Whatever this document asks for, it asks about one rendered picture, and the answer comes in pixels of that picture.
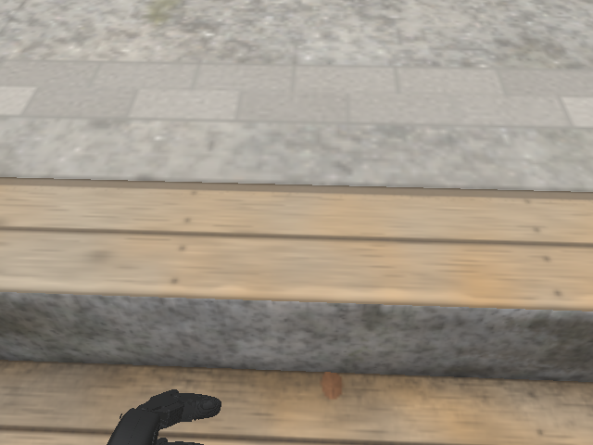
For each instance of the left robot hand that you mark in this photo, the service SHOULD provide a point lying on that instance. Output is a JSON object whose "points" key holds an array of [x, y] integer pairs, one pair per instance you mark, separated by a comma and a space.
{"points": [[140, 426]]}

